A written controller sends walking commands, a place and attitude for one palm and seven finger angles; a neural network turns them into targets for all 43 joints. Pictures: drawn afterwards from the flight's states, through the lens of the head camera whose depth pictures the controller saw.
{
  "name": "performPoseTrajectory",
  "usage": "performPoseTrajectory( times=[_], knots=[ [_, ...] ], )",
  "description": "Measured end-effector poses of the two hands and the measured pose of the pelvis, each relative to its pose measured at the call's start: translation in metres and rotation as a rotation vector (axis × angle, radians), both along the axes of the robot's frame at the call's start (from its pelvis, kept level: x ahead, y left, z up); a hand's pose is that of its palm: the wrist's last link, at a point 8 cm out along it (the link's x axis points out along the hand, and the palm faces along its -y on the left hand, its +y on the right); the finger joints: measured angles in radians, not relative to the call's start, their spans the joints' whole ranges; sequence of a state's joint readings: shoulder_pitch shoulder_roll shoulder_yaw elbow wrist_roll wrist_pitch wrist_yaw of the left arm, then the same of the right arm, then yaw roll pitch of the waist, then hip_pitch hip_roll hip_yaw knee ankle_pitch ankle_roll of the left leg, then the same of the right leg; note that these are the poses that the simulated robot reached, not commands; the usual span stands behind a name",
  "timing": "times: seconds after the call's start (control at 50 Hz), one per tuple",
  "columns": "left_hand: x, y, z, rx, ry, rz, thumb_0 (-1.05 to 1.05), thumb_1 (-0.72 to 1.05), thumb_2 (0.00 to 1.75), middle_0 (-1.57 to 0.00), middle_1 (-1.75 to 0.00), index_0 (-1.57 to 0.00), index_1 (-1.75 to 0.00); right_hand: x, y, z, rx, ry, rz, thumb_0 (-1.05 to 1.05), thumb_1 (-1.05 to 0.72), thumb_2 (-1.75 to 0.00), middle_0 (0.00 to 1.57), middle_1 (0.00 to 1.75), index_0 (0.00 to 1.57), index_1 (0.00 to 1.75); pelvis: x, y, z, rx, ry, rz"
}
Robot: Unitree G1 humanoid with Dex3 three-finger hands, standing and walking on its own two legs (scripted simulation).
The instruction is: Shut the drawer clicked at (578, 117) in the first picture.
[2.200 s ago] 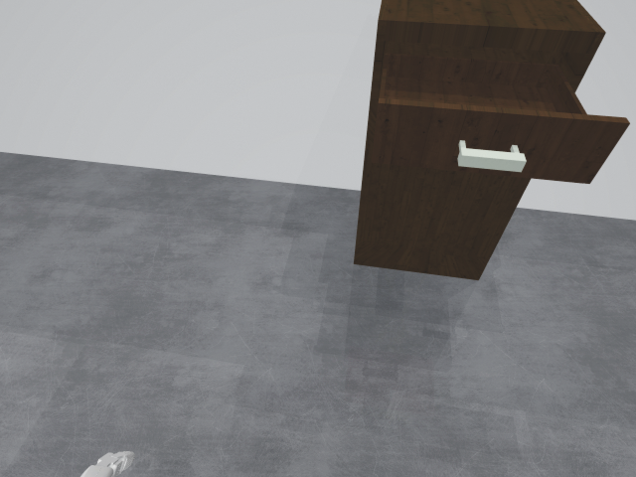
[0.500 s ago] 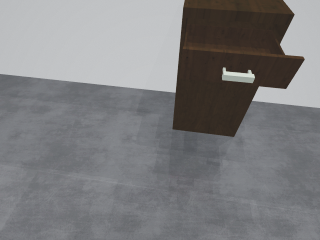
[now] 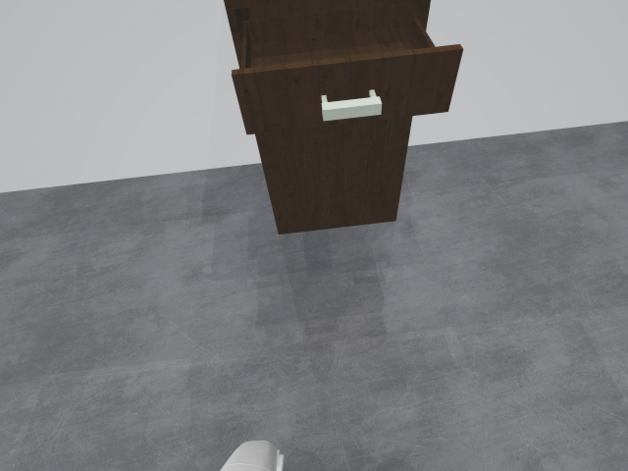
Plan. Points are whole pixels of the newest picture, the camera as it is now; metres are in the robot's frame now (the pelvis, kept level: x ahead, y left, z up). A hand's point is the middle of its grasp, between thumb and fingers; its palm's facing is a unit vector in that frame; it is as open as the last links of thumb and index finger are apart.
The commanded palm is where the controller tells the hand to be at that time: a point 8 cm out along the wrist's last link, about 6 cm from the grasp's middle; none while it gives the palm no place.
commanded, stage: walk to a spot facing it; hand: left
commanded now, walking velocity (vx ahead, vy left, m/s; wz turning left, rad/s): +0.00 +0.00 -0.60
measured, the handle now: (349, 102) +0.77 +0.00 +0.03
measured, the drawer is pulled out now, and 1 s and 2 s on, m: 0.30 0.30 0.30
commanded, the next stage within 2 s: turn to face it in 1.98 s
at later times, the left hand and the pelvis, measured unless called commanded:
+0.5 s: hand out of the picture +0.10 +0.27 -0.17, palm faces -0.20 -0.95 -0.24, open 7.4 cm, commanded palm none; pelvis -0.02 +0.06 +0.00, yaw -16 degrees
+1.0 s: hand (254, 441) +0.18 +0.12 -0.15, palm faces -0.54 -0.80 -0.24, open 7.4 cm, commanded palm none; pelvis -0.02 +0.02 -0.01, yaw -35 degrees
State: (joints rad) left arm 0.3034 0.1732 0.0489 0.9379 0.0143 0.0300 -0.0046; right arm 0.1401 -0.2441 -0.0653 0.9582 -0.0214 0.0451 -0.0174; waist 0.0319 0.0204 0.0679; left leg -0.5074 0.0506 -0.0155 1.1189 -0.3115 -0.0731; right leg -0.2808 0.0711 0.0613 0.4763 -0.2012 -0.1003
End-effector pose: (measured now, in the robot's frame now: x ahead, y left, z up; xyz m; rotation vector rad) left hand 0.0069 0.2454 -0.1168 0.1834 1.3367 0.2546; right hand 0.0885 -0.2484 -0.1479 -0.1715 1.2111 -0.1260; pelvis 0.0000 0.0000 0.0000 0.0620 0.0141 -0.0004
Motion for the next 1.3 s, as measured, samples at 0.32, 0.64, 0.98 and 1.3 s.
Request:
performPoseTrajectory(
  times=[0.32, 0.64, 0.98, 1.3],
  knots=[
    [0.046, 0.033, -0.008, -0.011, -0.043, -0.171, 0.0, 0.9, 0.9, -0.2, -0.3, -0.2, -0.3, -0.016, 0.008, 0.024, -0.065, -0.105, -0.14, 0.01, -0.91, -0.9, 0.2, 0.3, 0.2, 0.3, -0.01, 0.028, 0.0, -0.03, 0.029, -0.182],
    [0.121, 0.066, -0.022, -0.063, -0.059, -0.416, 0.0, 0.91, 0.9, -0.2, -0.3, -0.2, -0.3, -0.126, 0.063, 0.038, -0.122, -0.035, -0.37, 0.01, -0.91, -0.9, 0.2, 0.3, 0.2, 0.3, -0.015, 0.072, 0.0, -0.079, 0.014, -0.396],
    [0.191, -0.076, -0.007, -0.092, -0.212, -0.73, 0.0, 0.91, 0.9, -0.2, -0.3, -0.2, -0.3, -0.271, 0.059, -0.007, 0.009, 0.187, -0.683, 0.01, -0.91, -0.9, 0.2, 0.3, 0.2, 0.3, -0.026, 0.025, -0.014, -0.071, 0.01, -0.596],
    [0.204, -0.057, -0.028, -0.06, 0.063, -0.736, 0.0, 0.9, 0.9, -0.2, -0.3, -0.2, -0.3, -0.112, -0.019, 0.028, -0.099, -0.12, -0.701, 0.01, -0.91, -0.9, 0.2, 0.3, 0.2, 0.3, 0.068, -0.009, -0.008, -0.069, 0.028, -0.765]
  ],
)
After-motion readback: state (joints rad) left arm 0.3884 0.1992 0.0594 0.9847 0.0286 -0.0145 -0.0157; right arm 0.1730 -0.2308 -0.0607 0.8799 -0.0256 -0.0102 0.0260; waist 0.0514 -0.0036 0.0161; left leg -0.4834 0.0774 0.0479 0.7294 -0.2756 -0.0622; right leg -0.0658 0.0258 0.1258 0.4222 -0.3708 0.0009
